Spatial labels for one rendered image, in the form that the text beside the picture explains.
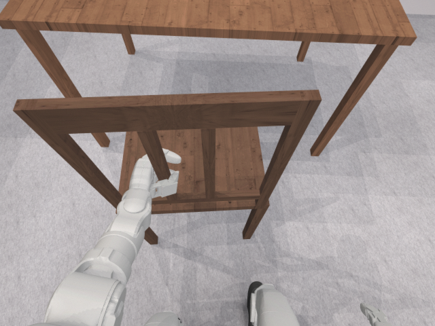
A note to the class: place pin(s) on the right robot thigh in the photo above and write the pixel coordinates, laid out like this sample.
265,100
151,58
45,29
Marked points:
268,307

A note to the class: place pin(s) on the right robot hand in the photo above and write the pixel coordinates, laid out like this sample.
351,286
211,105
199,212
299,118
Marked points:
375,316

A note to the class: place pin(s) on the right robot foot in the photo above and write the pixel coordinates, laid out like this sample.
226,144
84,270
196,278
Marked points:
251,290

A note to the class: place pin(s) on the left robot hand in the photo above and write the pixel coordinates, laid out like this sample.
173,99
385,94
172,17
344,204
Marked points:
143,176

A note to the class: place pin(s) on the table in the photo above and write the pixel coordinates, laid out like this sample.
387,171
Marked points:
380,22

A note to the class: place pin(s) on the left robot forearm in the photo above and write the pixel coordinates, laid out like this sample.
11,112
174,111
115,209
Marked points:
117,248

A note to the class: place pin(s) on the robot left upper arm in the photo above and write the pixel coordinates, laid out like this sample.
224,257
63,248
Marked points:
87,300

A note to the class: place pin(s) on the chair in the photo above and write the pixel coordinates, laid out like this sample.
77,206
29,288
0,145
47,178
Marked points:
215,134

